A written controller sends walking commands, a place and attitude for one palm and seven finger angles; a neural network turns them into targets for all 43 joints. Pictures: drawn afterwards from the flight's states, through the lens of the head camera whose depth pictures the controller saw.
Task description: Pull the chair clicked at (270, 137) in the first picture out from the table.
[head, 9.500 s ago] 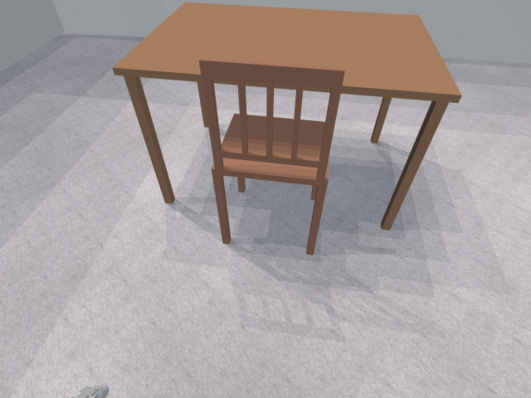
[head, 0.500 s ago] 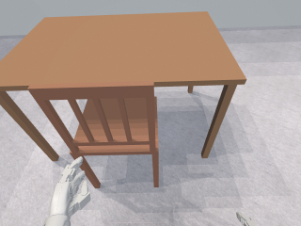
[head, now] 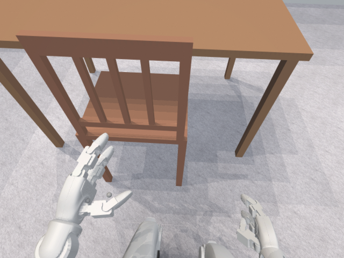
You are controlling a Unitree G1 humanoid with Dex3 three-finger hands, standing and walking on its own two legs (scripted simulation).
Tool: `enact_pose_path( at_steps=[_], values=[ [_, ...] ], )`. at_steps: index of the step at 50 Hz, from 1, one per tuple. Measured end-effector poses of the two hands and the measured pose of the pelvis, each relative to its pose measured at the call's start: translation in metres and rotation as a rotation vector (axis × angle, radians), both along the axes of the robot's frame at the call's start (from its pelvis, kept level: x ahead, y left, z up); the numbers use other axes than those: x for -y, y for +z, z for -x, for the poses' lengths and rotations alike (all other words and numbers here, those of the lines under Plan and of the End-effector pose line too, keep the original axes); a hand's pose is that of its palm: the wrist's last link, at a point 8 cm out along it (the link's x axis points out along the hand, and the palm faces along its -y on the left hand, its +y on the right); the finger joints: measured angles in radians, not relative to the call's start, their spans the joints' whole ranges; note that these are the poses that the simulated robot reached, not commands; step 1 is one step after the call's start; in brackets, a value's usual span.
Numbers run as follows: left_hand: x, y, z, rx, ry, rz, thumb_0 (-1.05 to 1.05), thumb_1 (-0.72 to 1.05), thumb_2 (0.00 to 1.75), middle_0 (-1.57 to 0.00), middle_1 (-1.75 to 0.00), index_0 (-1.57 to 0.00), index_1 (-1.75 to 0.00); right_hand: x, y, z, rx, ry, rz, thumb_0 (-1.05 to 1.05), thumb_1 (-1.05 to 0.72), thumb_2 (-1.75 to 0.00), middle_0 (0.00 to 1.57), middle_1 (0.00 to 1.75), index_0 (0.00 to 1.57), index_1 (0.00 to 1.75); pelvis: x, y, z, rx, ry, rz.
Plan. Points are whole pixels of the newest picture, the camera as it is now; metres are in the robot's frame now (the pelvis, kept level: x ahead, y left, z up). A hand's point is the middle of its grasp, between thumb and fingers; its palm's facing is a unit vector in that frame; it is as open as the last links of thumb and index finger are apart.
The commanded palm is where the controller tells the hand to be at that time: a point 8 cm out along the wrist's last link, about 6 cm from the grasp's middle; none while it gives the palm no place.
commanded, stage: raise the hand toward the chair's back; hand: left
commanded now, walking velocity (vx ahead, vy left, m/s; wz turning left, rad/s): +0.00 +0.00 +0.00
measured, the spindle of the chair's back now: (120, 94) +0.54 +0.22 +0.03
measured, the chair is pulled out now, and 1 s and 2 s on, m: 0.00 0.00 0.00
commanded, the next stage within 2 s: aim the fingers beside a spindle in 1.38 s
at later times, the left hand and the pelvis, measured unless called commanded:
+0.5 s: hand (86, 189) +0.23 +0.20 +0.07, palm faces +0.04 -1.00 -0.03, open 15.9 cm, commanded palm +0.22 +0.26 +0.07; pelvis +0.01 +0.02 +0.02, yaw -1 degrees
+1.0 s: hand (74, 170) +0.27 +0.23 +0.08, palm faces +0.04 -1.00 -0.06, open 16.9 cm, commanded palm +0.24 +0.28 +0.08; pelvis +0.02 +0.02 +0.03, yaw +0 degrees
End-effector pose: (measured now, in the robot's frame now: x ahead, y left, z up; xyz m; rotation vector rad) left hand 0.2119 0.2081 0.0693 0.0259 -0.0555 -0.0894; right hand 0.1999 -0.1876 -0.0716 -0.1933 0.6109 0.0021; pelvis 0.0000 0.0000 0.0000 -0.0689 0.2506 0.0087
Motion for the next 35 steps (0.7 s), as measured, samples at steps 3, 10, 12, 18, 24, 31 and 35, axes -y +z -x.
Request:
enact_pose_path(
  at_steps=[3, 10, 12, 18, 24, 31, 35],
  values=[
    [0.006, -0.024, -0.009, -0.197, -0.036, 0.030, 0.01, 0.19, 0.59, -0.13, -0.18, -0.12, -0.19, 0.008, -0.002, 0.026, -0.071, -0.078, -0.004, 0.02, -0.90, -0.90, 0.21, 0.30, 0.21, 0.30, -0.003, 0.007, -0.002, 0.002, -0.015, -0.009],
    [-0.031, 0.002, 0.008, -0.145, 0.211, -0.009, 0.01, 0.03, 0.52, -0.12, -0.16, -0.11, -0.16, 0.038, 0.013, 0.059, -0.130, -0.180, 0.073, 0.02, -0.90, -0.90, 0.21, 0.30, 0.21, 0.30, -0.008, 0.021, -0.010, 0.015, -0.034, -0.017],
    [-0.040, 0.011, 0.009, -0.056, 0.228, -0.042, 0.01, -0.01, 0.50, -0.11, -0.15, -0.11, -0.16, 0.044, 0.013, 0.059, -0.129, -0.166, 0.101, 0.02, -0.90, -0.90, 0.20, 0.30, 0.21, 0.30, -0.010, 0.018, -0.009, 0.010, -0.027, -0.013],
    [-0.034, -0.011, 0.001, -0.089, 0.086, -0.018, 0.00, -0.16, 0.44, -0.09, -0.13, -0.09, -0.13, 0.050, 0.014, 0.046, -0.080, -0.154, 0.137, 0.02, -0.90, -0.90, 0.20, 0.30, 0.21, 0.30, -0.016, 0.010, -0.002, -0.001, -0.018, 0.001],
    [-0.039, -0.003, 0.002, -0.137, 0.102, -0.006, 0.00, -0.30, 0.38, -0.08, -0.11, -0.08, -0.11, 0.033, 0.034, 0.028, -0.003, -0.157, 0.109, 0.02, -0.90, -0.90, 0.20, 0.30, 0.21, 0.30, -0.020, 0.020, -0.006, 0.017, -0.021, -0.001],
    [-0.062, 0.017, -0.005, -0.021, 0.190, -0.041, 0.00, -0.43, 0.32, -0.07, -0.09, -0.07, -0.09, 0.010, 0.038, 0.010, 0.026, -0.065, 0.074, 0.02, -0.90, -0.90, 0.20, 0.30, 0.21, 0.30, -0.022, 0.022, -0.008, 0.020, -0.006, 0.005],
    [-0.058, 0.000, -0.009, -0.121, 0.107, -0.028, -0.01, -0.47, 0.31, -0.06, -0.08, -0.06, -0.09, 0.005, 0.036, 0.008, 0.014, -0.052, 0.069, 0.02, -0.90, -0.90, 0.20, 0.30, 0.21, 0.30, -0.023, 0.023, -0.008, 0.023, -0.004, 0.008]
  ],
)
